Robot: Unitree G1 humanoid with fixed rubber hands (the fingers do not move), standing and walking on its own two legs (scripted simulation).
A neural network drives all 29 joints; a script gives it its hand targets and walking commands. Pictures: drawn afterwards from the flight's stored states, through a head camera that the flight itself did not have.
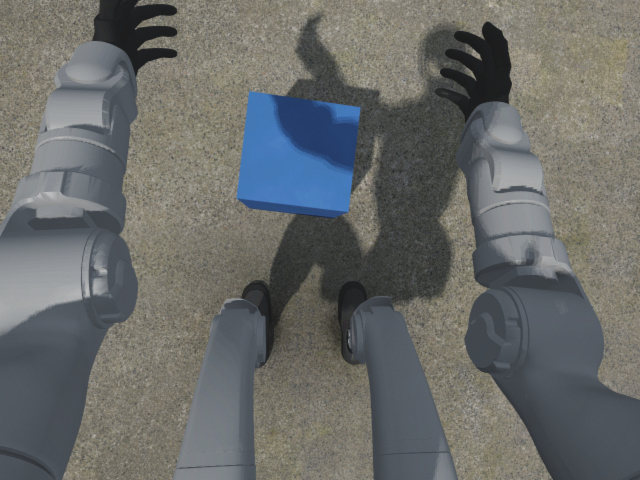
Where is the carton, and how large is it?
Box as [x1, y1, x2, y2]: [237, 91, 360, 217]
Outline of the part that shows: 249,91 237,189 237,198 250,208 325,217 334,217 347,212 360,107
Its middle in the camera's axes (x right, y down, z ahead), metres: -0.05 -0.16 +0.84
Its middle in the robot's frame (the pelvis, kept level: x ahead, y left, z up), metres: +0.51 +0.01 -0.52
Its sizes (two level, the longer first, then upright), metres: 0.210 0.200 0.250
